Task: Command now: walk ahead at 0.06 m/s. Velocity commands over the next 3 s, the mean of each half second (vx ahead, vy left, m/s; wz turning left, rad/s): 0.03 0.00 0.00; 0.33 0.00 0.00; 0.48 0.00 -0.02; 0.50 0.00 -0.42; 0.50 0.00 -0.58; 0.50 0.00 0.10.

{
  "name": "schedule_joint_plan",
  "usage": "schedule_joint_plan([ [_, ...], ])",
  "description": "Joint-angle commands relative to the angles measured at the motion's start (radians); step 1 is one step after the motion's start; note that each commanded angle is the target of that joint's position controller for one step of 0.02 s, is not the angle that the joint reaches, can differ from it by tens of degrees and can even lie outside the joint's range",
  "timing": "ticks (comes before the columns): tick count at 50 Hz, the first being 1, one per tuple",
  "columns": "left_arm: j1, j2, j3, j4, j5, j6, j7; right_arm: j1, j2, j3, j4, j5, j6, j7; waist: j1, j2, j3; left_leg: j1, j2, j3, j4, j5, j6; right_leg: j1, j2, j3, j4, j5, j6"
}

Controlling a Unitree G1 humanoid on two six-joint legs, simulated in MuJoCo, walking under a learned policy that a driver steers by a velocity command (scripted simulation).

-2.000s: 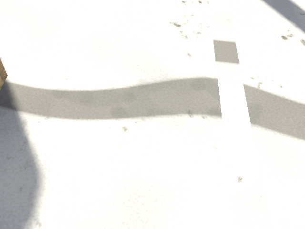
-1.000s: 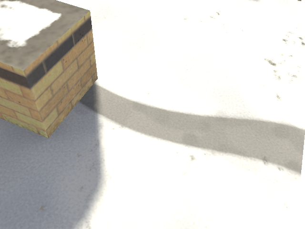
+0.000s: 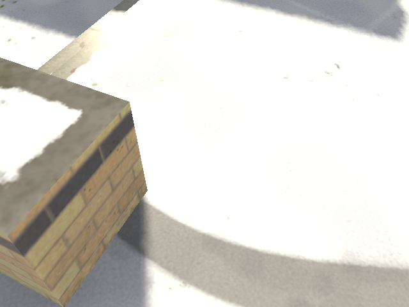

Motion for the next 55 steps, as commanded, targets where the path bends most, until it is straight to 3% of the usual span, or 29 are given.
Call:
schedule_joint_plan([
  [1, 0.021, 0.156, 0.035, -0.028, -0.007, -0.009, 0.006, -0.009, -0.109, -0.023, -0.047, -0.005, -0.005, -0.010, -0.016, -0.065, 0.007, 0.021, 0.055, -0.067, -0.127, -0.267, -0.025, -0.045, -0.048, 0.066, -0.181, -0.200, -0.094],
  [3, -0.018, 0.096, 0.018, -0.019, 0.000, -0.036, -0.001, -0.004, -0.110, -0.025, -0.032, -0.003, -0.001, -0.023, -0.028, -0.099, 0.010, 0.125, 0.054, -0.055, -0.065, -0.134, -0.023, -0.107, -0.035, 0.064, -0.218, -0.190, -0.063],
  [7, 0.014, 0.101, 0.015, 0.016, -0.015, -0.068, -0.010, 0.013, -0.116, -0.028, 0.001, 0.001, 0.003, -0.030, -0.011, -0.041, -0.039, 0.140, 0.066, -0.063, -0.047, 0.040, -0.007, 0.002, -0.019, 0.037, -0.151, 0.063, -0.039],
  [14, 0.010, 0.101, 0.012, 0.061, -0.019, -0.057, -0.009, 0.009, -0.119, -0.030, 0.053, 0.013, 0.014, -0.032, 0.000, 0.015, -0.070, 0.171, 0.071, -0.056, -0.025, 0.172, -0.019, 0.077, -0.004, 0.018, -0.120, 0.238, -0.054],
  [21, -0.010, 0.096, 0.011, 0.101, -0.020, -0.049, -0.014, 0.011, -0.132, -0.030, 0.104, 0.015, 0.029, -0.045, -0.003, 0.021, -0.062, 0.190, 0.077, -0.055, -0.028, 0.186, -0.028, 0.096, 0.006, 0.009, -0.132, 0.277, -0.058],
  [23, -0.013, 0.095, 0.011, 0.111, -0.019, -0.048, -0.014, 0.009, -0.134, -0.030, 0.117, 0.015, 0.031, -0.048, -0.004, 0.020, -0.057, 0.192, 0.078, -0.054, -0.031, 0.179, -0.031, 0.098, 0.009, 0.007, -0.138, 0.272, -0.059],
  [24, 0.007, 0.090, 0.010, 0.127, -0.021, -0.045, -0.014, 0.027, -0.125, -0.028, 0.133, 0.016, 0.032, -0.048, -0.003, 0.013, -0.078, 0.199, 0.063, -0.035, -0.028, 0.078, -0.031, 0.108, 0.018, -0.001, -0.151, 0.163, -0.064],
  [26, 0.016, 0.123, 0.023, 0.134, -0.033, -0.039, -0.013, 0.021, -0.125, -0.032, 0.145, 0.024, 0.034, -0.047, 0.004, -0.038, -0.022, 0.115, 0.009, 0.022, 0.041, -0.247, -0.024, 0.071, 0.006, 0.044, -0.193, -0.213, -0.115],
  [28, 0.047, 0.165, 0.038, 0.131, -0.040, -0.050, -0.014, -0.039, -0.116, -0.030, 0.124, 0.031, 0.014, -0.043, 0.033, -0.115, 0.084, -0.049, -0.005, 0.042, 0.163, -0.324, -0.016, 0.051, -0.121, 0.234, -0.320, -0.514, -0.196],
  [29, 0.059, 0.192, 0.048, 0.134, -0.045, -0.061, -0.014, -0.063, -0.107, -0.028, 0.111, 0.039, -0.003, -0.037, 0.040, -0.154, 0.130, -0.113, 0.015, 0.023, 0.225, -0.297, -0.002, 0.056, -0.205, 0.353, -0.375, -0.558, -0.244],
  [30, 0.062, 0.194, 0.052, 0.134, -0.047, -0.074, -0.013, -0.079, -0.101, -0.026, 0.103, 0.046, -0.022, -0.030, 0.041, -0.160, 0.159, -0.155, 0.048, -0.014, 0.261, -0.291, 0.015, 0.059, -0.252, 0.416, -0.397, -0.518, -0.272],
  [32, 0.035, 0.173, 0.052, 0.124, -0.050, -0.094, -0.016, -0.055, -0.108, -0.029, 0.110, 0.053, -0.052, -0.012, 0.014, -0.146, 0.148, -0.156, 0.080, -0.033, 0.203, -0.320, 0.045, 0.110, -0.255, 0.375, -0.369, -0.358, -0.261],
  [34, -0.040, 0.161, 0.051, 0.101, -0.059, -0.092, -0.021, 0.083, -0.114, -0.041, 0.177, 0.055, -0.065, -0.002, -0.063, -0.109, 0.088, 0.145, 0.038, 0.023, -0.022, -0.148, 0.053, 0.003, -0.159, 0.214, -0.289, -0.217, -0.196],
  [35, -0.064, 0.144, 0.047, 0.086, -0.054, -0.094, -0.022, 0.172, -0.139, -0.056, 0.217, 0.039, -0.063, -0.002, -0.093, -0.074, 0.044, 0.300, 0.031, -0.005, -0.030, -0.084, 0.046, -0.070, -0.095, 0.133, -0.184, -0.095, -0.161],
  [36, -0.095, 0.081, 0.028, 0.058, -0.046, -0.101, -0.024, 0.289, -0.210, -0.078, 0.238, 0.032, -0.066, -0.006, -0.133, 0.133, -0.004, 0.432, 0.191, -0.282, -0.165, -0.210, 0.117, -0.202, 0.029, -0.022, 0.118, -0.011, -0.088],
  [37, -0.102, 0.063, 0.024, 0.017, -0.042, -0.119, -0.019, 0.392, -0.281, -0.088, 0.260, 0.031, -0.074, 0.007, -0.151, 0.349, -0.062, 0.554, 0.385, -0.687, -0.315, -0.256, 0.253, -0.376, 0.129, -0.041, 0.415, -0.268, -0.045],
  [38, -0.088, 0.104, 0.035, 0.024, -0.062, -0.131, -0.023, 0.327, -0.206, -0.063, 0.249, 0.024, -0.087, 0.007, -0.104, 0.223, -0.022, 0.532, 0.420, -0.698, -0.312, -0.264, 0.273, -0.470, 0.071, 0.054, 0.584, -0.317, -0.059],
  [39, -0.071, 0.111, 0.036, 0.032, -0.080, -0.140, -0.033, 0.258, -0.161, -0.051, 0.223, 0.024, -0.095, 0.006, -0.074, 0.163, 0.025, 0.507, 0.381, -0.578, -0.297, -0.203, 0.239, -0.511, 0.024, 0.071, 0.633, -0.226, -0.085],
  [41, -0.081, 0.117, 0.044, 0.039, -0.065, -0.145, -0.040, 0.200, -0.140, -0.040, 0.198, 0.024, -0.096, 0.010, -0.049, 0.087, 0.047, 0.466, 0.321, -0.398, -0.316, -0.044, 0.179, -0.515, -0.043, 0.040, 0.568, -0.054, -0.099],
  [43, -0.092, 0.088, 0.044, 0.035, -0.050, -0.135, -0.052, 0.225, -0.110, -0.026, 0.204, 0.019, -0.083, 0.007, -0.044, 0.110, 0.028, 0.423, 0.267, -0.270, -0.333, 0.121, 0.153, -0.443, -0.059, 0.004, 0.487, 0.023, -0.077],
  [48, -0.263, 0.022, 0.020, -0.038, -0.040, -0.122, -0.058, 0.271, -0.169, -0.034, 0.213, 0.021, -0.061, -0.024, -0.077, 0.096, 0.071, 0.318, 0.238, -0.155, -0.396, 0.166, 0.161, -0.389, -0.022, -0.061, 0.164, 0.183, -0.017],
  [51, -0.331, 0.035, 0.017, -0.066, -0.048, -0.121, -0.066, 0.310, -0.181, -0.041, 0.230, 0.027, -0.061, -0.029, -0.089, 0.116, 0.092, 0.291, 0.249, -0.124, -0.420, 0.128, 0.155, -0.317, 0.005, -0.077, 0.039, 0.269, -0.022],
  [55, -0.340, 0.074, 0.029, -0.094, -0.051, -0.124, -0.079, 0.302, -0.179, -0.052, 0.241, 0.038, -0.055, -0.026, -0.047, 0.123, 0.091, 0.390, 0.300, -0.101, -0.355, 0.249, 0.128, -0.284, 0.010, -0.049, -0.026, 0.243, -0.081],
])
